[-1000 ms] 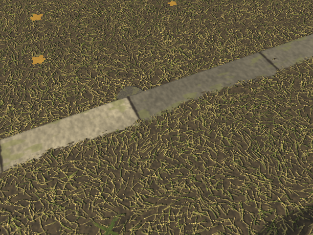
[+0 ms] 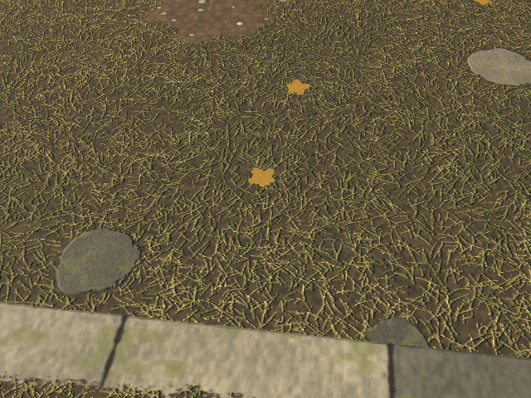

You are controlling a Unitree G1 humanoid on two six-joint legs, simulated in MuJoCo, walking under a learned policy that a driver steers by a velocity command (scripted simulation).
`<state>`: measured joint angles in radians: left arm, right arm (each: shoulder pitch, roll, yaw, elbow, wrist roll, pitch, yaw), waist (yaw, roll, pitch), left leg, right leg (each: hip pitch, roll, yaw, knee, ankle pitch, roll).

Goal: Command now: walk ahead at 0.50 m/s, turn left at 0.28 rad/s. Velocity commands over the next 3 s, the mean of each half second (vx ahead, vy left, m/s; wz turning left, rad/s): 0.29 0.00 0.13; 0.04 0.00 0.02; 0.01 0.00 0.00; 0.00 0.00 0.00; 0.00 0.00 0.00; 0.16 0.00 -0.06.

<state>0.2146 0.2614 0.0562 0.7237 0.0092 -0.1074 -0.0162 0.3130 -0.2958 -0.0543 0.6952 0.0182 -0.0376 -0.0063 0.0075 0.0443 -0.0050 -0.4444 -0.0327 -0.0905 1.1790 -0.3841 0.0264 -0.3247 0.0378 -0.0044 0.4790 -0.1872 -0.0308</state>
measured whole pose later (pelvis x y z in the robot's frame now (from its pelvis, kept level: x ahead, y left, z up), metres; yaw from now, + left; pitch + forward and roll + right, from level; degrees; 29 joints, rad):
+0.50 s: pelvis +0.19 +0.04 +0.00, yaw +2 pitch +2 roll +0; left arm 0.23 0.29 0.03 0.84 0.00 0.00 0.02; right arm 0.12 -0.22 -0.02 0.70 -0.02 -0.03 0.02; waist 0.02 -0.03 0.03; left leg -0.39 -0.03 0.01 0.47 -0.11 0.04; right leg -0.42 -0.06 0.03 0.92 -0.50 0.08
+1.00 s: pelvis +0.25 +0.02 +0.00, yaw +2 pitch -1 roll +0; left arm 0.21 0.21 0.01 0.95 0.00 -0.01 0.03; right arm 0.19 -0.22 -0.05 0.93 0.00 0.00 -0.03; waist 0.00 0.00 0.03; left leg -0.26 0.00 -0.01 0.52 -0.24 -0.01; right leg -0.20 -0.02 0.00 0.54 -0.32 0.01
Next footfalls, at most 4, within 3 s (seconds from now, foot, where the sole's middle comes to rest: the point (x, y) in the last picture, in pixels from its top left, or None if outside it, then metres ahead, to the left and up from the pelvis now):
0.32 left None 0.31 0.15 -0.77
0.62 right None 0.28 -0.11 -0.77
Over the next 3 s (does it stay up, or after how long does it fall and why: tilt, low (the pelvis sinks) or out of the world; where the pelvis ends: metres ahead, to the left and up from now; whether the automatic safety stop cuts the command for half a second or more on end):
stays up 0.33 0.05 0.00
